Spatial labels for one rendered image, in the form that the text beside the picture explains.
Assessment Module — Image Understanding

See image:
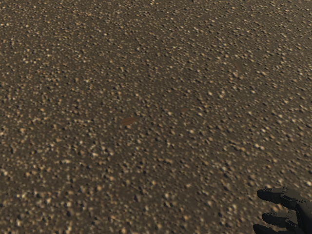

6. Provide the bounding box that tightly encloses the robot right hand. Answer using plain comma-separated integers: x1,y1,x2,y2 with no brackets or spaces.
253,186,312,234

